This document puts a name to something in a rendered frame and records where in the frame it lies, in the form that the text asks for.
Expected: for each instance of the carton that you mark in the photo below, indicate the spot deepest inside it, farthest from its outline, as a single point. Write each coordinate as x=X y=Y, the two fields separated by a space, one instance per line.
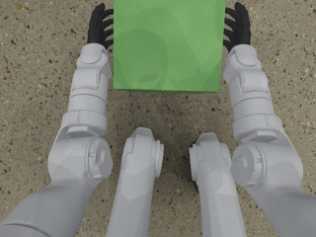
x=168 y=46

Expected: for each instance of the robot right upper arm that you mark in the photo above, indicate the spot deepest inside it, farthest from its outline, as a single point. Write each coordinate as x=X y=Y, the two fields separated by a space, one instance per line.
x=271 y=173

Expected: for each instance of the left robot hand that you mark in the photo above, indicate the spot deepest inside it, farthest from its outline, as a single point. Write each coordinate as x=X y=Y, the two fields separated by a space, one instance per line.
x=96 y=32

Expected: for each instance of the right robot shin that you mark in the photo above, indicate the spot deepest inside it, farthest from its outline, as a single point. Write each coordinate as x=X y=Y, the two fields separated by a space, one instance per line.
x=223 y=148

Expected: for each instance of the right robot hand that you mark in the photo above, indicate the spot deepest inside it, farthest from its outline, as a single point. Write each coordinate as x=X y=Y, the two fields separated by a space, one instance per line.
x=240 y=33

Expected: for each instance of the left robot forearm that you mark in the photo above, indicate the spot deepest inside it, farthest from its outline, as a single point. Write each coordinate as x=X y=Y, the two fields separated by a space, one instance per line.
x=86 y=113

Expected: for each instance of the right robot forearm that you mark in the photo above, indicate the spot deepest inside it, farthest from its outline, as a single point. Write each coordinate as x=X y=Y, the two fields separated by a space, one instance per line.
x=251 y=100

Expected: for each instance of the robot right foot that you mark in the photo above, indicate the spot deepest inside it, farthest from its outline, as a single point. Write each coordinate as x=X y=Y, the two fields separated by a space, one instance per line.
x=195 y=183

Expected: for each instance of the robot left upper arm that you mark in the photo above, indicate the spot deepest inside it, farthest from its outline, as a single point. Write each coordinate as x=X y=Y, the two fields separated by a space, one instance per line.
x=76 y=167

